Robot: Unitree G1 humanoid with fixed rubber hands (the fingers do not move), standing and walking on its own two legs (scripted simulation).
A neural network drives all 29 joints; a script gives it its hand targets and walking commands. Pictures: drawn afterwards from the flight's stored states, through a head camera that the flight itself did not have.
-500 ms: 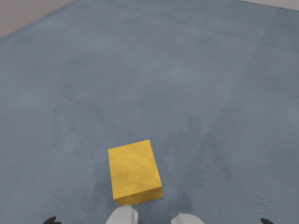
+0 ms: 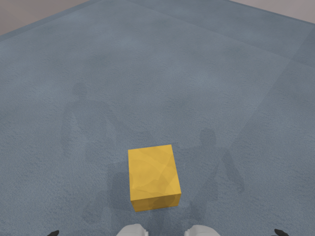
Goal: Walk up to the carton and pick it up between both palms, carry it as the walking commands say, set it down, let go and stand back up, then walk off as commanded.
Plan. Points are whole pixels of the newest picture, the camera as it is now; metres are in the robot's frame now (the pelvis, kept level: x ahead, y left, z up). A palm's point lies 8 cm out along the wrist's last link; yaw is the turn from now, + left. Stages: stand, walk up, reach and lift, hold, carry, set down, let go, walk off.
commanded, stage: walk up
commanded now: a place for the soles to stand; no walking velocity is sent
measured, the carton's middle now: (153, 178) +0.49 +0.05 -0.62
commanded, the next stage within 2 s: none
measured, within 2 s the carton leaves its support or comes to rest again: neither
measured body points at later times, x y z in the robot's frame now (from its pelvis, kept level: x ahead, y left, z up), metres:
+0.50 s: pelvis +0.01 +0.01 +0.00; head +0.05 +0.02 +0.45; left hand +0.08 +0.33 -0.12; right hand +0.10 -0.30 -0.11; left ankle +0.04 +0.11 -0.71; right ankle +0.03 -0.09 -0.71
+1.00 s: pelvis +0.01 +0.01 +0.00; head +0.03 +0.01 +0.45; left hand +0.08 +0.33 -0.11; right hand +0.12 -0.30 -0.11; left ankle +0.04 +0.11 -0.71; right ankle +0.03 -0.09 -0.71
